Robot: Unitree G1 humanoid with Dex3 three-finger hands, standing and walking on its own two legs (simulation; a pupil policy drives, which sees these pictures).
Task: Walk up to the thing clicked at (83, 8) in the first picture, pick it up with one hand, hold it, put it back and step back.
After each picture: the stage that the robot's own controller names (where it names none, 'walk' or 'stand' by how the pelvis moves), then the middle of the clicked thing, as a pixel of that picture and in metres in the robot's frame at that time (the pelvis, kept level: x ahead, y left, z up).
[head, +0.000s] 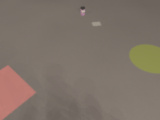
stand; (82, 10) +2.17 +0.00 -0.72
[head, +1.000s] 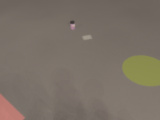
walk; (72, 25) +2.02 +0.25 -0.71
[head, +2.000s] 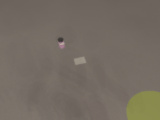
walk; (61, 42) +1.39 +0.34 -0.72
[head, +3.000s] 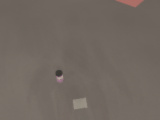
walk; (59, 76) +0.92 +0.28 -0.71
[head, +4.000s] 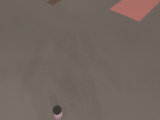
walk; (57, 112) +0.56 +0.19 -0.70
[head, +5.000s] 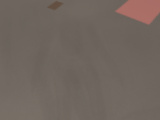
stand; out of the picture +0.34 +0.20 -0.70
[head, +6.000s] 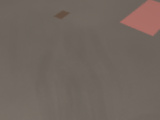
stand; out of the picture +0.34 +0.17 -0.72
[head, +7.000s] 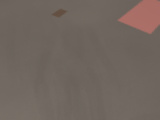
stand; out of the picture +0.35 +0.18 -0.73
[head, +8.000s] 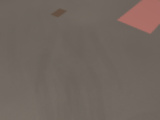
stand; out of the picture +0.33 +0.19 -0.73
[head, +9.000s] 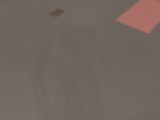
stand; out of the picture +0.33 +0.19 -0.73
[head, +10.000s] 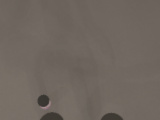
go down; (44, 102) +0.37 +0.20 -0.52
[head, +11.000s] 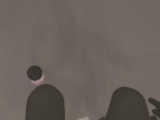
go down; (36, 75) +0.41 +0.23 -0.32
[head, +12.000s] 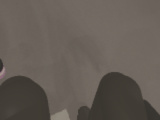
close in; out of the picture +0.38 +0.26 -0.23
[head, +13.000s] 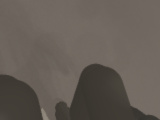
close; out of the picture +0.38 +0.27 -0.21
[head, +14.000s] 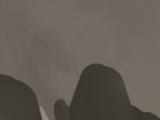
lift; out of the picture +0.38 +0.28 -0.22
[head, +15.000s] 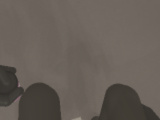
lift; (8, 88) +0.30 +0.26 -0.09
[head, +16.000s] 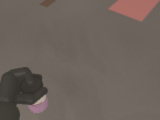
hold; (35, 95) +0.32 +0.17 +0.03
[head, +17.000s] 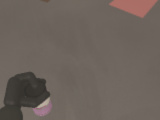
hold; (39, 98) +0.32 +0.17 -0.02
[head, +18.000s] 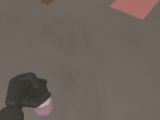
crouch; (40, 98) +0.32 +0.16 -0.02
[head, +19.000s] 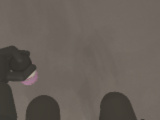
crouch; (25, 70) +0.40 +0.20 -0.11
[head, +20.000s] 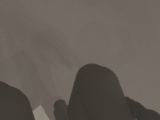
lower; out of the picture +0.39 +0.28 -0.22
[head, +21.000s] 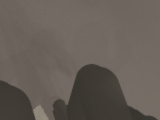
lower; out of the picture +0.39 +0.28 -0.22
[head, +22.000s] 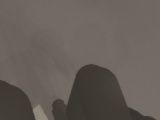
lower; out of the picture +0.39 +0.29 -0.22
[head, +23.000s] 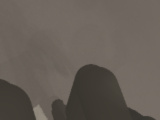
lower; out of the picture +0.39 +0.29 -0.22
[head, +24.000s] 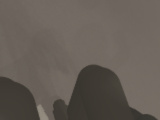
loosen; out of the picture +0.38 +0.28 -0.22
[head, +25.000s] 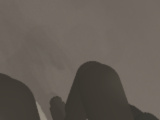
withdraw; out of the picture +0.37 +0.27 -0.22
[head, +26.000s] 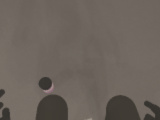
walk; (46, 85) +0.40 +0.21 -0.42
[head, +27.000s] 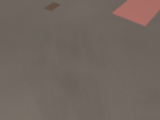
stand; out of the picture +0.34 +0.18 -0.66
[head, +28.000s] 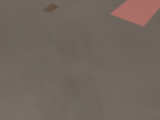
stand; out of the picture +0.35 +0.19 -0.66
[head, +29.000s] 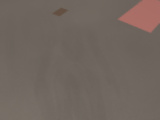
stand; out of the picture +0.36 +0.17 -0.71
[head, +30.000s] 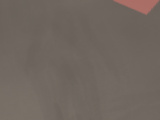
walk; out of the picture +0.39 +0.14 -0.70
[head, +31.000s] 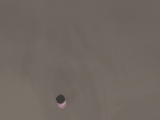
walk; (61, 101) +0.57 +0.20 -0.69
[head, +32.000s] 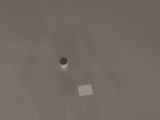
walk; (63, 64) +0.90 +0.16 -0.70
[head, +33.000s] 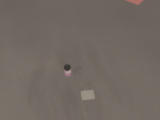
stand; (67, 70) +0.98 +0.17 -0.71
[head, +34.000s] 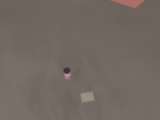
stand; (67, 73) +1.01 +0.17 -0.72
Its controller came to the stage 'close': yes
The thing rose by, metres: 0.70
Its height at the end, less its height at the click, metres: +0.00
